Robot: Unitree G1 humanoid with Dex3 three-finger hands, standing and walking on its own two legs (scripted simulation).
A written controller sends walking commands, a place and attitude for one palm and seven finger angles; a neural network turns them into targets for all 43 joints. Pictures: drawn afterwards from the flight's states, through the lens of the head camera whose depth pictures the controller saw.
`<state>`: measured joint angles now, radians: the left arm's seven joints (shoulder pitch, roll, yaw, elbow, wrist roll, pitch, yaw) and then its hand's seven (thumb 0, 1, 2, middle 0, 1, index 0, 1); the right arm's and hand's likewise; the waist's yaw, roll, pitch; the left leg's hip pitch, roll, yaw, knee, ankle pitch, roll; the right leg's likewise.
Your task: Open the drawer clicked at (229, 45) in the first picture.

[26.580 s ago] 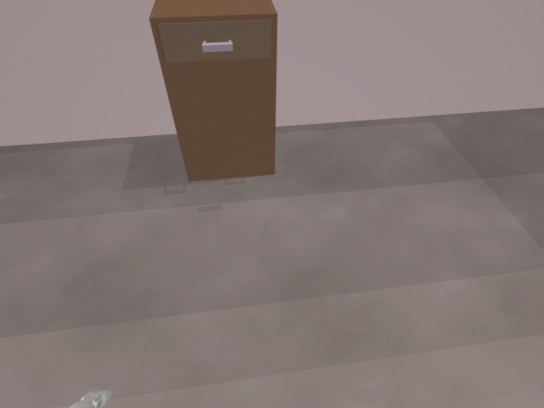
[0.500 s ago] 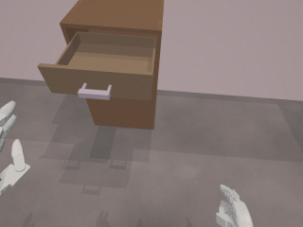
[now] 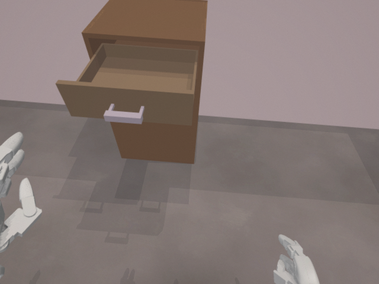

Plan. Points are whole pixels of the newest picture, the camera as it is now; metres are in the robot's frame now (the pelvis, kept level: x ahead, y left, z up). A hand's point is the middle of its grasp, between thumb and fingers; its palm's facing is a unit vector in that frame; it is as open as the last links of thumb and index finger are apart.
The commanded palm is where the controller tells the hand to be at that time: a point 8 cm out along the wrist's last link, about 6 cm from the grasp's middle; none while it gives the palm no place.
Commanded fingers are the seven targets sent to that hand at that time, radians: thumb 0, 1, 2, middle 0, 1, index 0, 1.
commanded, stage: let the arm hang, fingers relaxed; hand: left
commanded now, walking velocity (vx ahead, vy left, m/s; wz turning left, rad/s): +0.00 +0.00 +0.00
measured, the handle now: (125, 112) +0.61 +0.24 -0.04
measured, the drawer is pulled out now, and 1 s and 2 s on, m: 0.30 0.30 0.30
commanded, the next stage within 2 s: look to check the result in 1.12 s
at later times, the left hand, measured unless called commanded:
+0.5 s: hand out of the picture -0.03 +0.17 -0.18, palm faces -0.01 -0.98 -0.21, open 7.3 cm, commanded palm none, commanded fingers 0.00 0.90 0.90 -0.20 -0.30 -0.20 -0.30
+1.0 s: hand out of the picture +0.04 +0.18 -0.17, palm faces +0.00 -0.97 -0.25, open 7.4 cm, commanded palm none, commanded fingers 0.00 0.90 0.90 -0.20 -0.30 -0.20 -0.30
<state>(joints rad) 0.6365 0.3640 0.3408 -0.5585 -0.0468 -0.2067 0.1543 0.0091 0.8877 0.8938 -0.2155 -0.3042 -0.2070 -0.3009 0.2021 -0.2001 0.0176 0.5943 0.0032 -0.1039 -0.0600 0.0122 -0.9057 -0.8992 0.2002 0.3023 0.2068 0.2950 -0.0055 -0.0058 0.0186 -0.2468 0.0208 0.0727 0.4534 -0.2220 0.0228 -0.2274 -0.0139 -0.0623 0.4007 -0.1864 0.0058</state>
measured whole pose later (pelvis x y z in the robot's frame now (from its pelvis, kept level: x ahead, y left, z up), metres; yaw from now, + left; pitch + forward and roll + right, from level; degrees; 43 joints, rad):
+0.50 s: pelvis -0.02 -0.02 +0.00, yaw +0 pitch -2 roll +0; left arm 0.31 0.22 -0.01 1.03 0.01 0.02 0.00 0.01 0.93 0.89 -0.21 -0.30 -0.20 -0.30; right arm 0.28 -0.24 0.00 1.04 -0.01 0.03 -0.01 0.01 -0.91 -0.90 0.20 0.30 0.20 0.29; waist 0.00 -0.02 0.09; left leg -0.23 0.03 0.06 0.44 -0.19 0.00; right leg -0.22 0.00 -0.07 0.42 -0.18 -0.03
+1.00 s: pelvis -0.01 -0.02 +0.00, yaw +0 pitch -2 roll +0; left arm 0.19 0.20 0.01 1.11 0.01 -0.01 0.02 0.00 0.91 0.89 -0.20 -0.30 -0.20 -0.30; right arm 0.26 -0.17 -0.01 1.12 -0.01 0.00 -0.02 0.00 -0.91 -0.90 0.20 0.30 0.20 0.29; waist -0.02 0.01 0.05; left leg -0.17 0.03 0.07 0.37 -0.17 0.00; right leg -0.19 -0.01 -0.06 0.39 -0.18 -0.02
